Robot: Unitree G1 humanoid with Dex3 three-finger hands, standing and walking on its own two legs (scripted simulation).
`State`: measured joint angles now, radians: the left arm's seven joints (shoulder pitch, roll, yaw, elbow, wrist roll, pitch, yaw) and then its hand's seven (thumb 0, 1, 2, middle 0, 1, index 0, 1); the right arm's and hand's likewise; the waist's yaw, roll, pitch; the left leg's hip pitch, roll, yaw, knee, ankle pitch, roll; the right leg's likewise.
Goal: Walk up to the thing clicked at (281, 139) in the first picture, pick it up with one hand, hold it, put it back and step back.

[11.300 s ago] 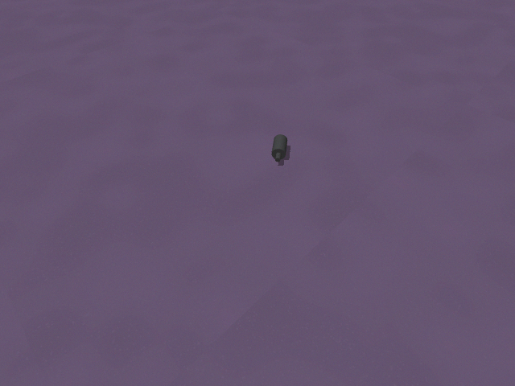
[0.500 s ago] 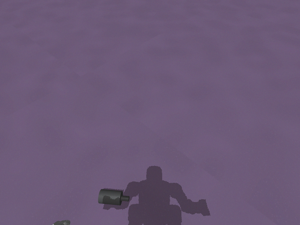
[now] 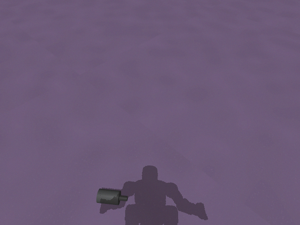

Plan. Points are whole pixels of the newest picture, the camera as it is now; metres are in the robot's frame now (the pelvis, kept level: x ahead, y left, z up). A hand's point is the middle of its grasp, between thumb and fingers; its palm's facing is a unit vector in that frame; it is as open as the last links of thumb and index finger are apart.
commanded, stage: walk up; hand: left
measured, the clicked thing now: (112, 197) +0.40 +0.27 -0.74
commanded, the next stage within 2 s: stand in 0.32 s
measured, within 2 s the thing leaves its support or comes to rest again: neither
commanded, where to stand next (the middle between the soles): +0.03 +0.00 m, yaw +0 degrees
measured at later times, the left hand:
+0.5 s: hand out of the picture +0.09 +0.26 -0.15, palm faces +0.00 -0.94 -0.33, open 7.4 cm
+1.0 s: hand out of the picture +0.09 +0.26 -0.15, palm faces -0.02 -0.94 -0.34, open 7.4 cm
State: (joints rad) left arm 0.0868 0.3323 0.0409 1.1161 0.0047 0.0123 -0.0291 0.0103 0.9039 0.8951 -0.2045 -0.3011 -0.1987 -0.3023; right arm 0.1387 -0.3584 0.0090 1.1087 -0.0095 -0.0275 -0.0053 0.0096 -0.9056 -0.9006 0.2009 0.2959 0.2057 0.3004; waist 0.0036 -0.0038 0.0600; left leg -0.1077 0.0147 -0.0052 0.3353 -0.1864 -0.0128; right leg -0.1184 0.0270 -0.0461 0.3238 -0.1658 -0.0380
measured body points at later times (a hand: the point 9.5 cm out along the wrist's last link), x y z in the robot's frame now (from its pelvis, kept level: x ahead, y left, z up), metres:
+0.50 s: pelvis +0.01 +0.01 +0.00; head +0.02 +0.01 +0.45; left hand +0.09 +0.31 -0.13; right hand +0.09 -0.29 -0.13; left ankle +0.00 +0.13 -0.75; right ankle +0.01 -0.09 -0.75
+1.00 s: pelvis +0.01 +0.01 +0.00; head +0.02 +0.01 +0.45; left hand +0.09 +0.31 -0.13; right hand +0.09 -0.29 -0.13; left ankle +0.00 +0.13 -0.75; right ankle +0.01 -0.09 -0.75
